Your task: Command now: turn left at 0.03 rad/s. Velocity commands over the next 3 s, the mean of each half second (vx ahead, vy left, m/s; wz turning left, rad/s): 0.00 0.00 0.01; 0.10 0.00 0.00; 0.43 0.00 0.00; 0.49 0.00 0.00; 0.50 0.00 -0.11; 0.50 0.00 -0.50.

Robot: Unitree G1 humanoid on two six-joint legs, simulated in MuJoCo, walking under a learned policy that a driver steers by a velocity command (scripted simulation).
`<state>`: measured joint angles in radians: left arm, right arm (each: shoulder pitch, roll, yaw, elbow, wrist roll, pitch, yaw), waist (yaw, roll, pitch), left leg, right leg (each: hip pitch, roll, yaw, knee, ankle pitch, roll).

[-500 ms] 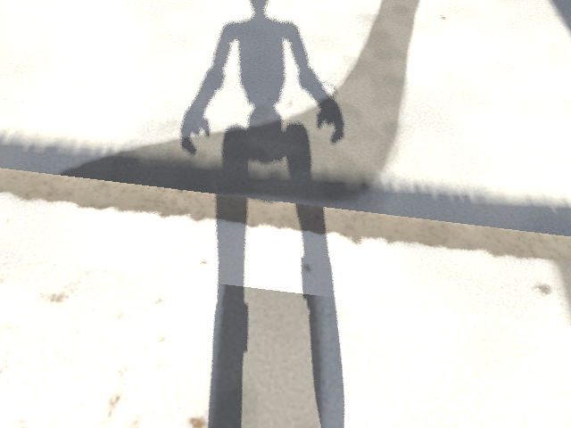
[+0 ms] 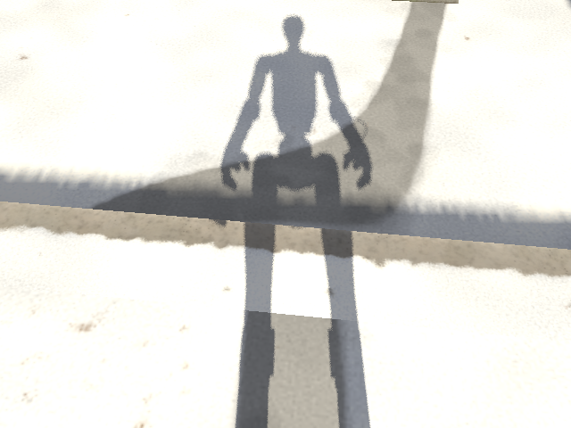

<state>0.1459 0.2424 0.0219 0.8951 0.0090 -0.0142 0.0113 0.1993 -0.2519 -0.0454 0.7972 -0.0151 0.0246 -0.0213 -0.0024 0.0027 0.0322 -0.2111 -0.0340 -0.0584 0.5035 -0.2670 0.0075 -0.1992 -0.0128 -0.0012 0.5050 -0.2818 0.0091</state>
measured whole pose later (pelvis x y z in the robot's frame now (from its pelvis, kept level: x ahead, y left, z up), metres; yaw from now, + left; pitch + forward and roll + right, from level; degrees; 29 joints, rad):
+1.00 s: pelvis +0.04 +0.01 +0.00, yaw +0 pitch +0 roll +0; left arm 0.33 0.26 0.04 1.07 -0.03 -0.03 0.02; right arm 0.27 -0.22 -0.04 1.08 0.02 -0.07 -0.01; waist 0.00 -0.03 -0.01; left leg -0.22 -0.01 0.03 0.53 -0.35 0.07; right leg -0.18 -0.01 0.02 0.53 -0.36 -0.02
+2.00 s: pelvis +0.58 +0.00 -0.01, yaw -1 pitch +3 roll -1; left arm 0.51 0.17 0.02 1.06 0.08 -0.10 -0.06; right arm 0.00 -0.20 -0.01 0.86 -0.04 -0.05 0.05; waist 0.06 0.01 -0.02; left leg -0.51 0.02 0.03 0.51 -0.05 0.09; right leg 0.12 0.01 -0.04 0.26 -0.42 0.00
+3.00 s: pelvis +1.13 -0.06 -0.09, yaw -22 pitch +3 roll -2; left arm 0.55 0.13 -0.02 0.96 0.06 -0.14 -0.03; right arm 0.12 -0.18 0.05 0.74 -0.11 -0.05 0.05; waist 0.13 0.04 -0.07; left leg -0.53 0.08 -0.07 0.54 0.27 -0.02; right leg -0.32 0.20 0.15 1.08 -0.79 -0.09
